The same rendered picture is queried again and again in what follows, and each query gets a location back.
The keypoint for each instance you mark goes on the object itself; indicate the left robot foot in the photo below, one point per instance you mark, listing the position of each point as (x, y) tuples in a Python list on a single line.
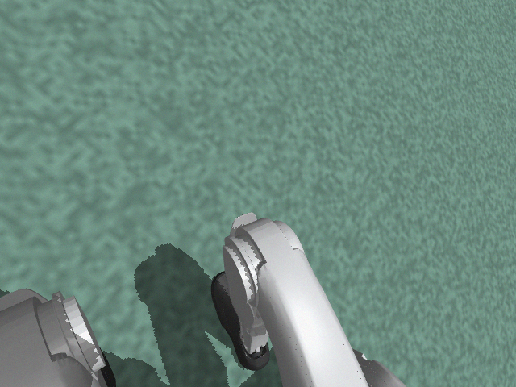
[(108, 374)]

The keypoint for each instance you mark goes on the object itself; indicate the right robot hand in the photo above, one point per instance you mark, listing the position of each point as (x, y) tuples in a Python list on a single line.
[(376, 374)]

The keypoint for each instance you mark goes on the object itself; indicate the right robot foot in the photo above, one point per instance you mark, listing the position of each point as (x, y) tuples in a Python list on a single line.
[(230, 321)]

